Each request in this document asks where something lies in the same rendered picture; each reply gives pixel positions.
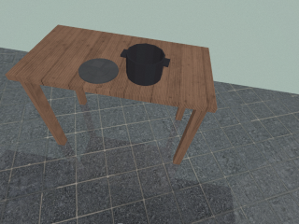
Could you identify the table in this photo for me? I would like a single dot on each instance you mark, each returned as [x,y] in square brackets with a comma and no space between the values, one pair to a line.
[187,82]

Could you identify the lid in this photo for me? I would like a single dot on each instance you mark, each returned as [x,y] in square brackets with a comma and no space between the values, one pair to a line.
[108,73]

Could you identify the knob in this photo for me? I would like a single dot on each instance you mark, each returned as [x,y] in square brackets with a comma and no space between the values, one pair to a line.
[97,65]

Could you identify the pot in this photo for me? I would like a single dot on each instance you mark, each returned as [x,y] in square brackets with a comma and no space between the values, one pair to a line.
[144,63]

